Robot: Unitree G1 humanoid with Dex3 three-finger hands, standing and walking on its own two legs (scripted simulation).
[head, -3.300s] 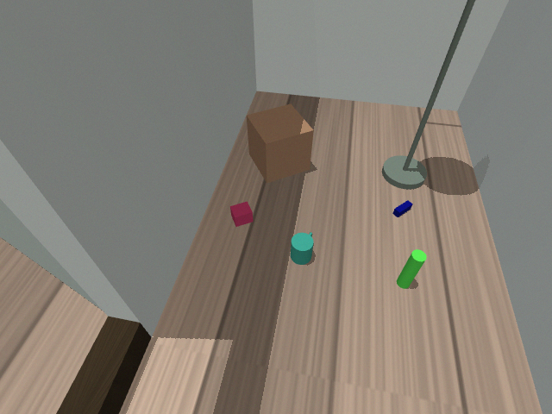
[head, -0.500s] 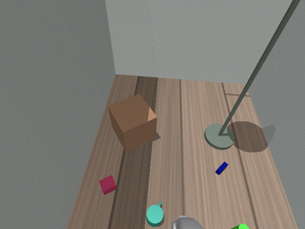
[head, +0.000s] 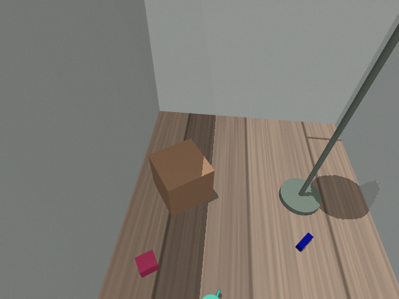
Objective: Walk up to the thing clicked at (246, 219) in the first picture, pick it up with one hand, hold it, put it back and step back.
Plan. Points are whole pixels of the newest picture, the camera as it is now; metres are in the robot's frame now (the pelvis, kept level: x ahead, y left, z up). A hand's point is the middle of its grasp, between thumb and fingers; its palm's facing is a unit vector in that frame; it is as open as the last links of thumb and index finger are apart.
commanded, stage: walk up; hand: left
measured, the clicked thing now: (147, 263) +0.41 +0.24 -0.72
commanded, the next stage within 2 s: stand in 1.32 s
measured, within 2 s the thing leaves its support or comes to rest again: neither
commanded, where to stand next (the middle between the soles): +0.07 +0.00 m, yaw +0 degrees
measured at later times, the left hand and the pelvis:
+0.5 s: hand out of the picture +0.12 +0.25 -0.13, palm faces +0.00 -0.94 -0.33, open 7.4 cm; pelvis +0.04 +0.00 +0.02, yaw +0 degrees
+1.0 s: hand out of the picture +0.13 +0.24 -0.13, palm faces -0.04 -0.95 -0.32, open 7.4 cm; pelvis +0.05 +0.00 +0.03, yaw -1 degrees
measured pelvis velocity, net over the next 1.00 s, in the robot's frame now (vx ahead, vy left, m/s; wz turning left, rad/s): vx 0.05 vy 0.00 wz -0.02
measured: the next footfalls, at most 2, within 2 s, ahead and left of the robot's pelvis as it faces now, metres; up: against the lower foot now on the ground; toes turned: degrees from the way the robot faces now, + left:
none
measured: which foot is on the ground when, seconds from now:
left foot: down 0.00-1.00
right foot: down 0.00-1.00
